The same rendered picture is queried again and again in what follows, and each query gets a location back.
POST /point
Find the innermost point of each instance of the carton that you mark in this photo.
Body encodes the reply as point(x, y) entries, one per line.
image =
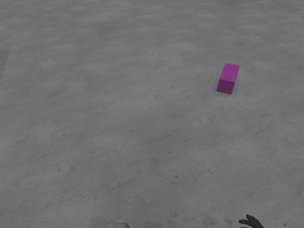
point(228, 78)

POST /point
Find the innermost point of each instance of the robot right hand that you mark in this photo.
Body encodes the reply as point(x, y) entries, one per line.
point(252, 221)

